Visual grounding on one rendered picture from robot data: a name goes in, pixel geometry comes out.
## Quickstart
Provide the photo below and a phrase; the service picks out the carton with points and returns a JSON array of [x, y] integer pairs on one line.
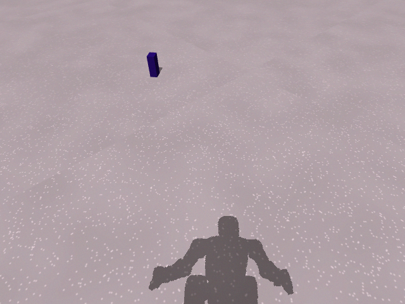
[[152, 60]]

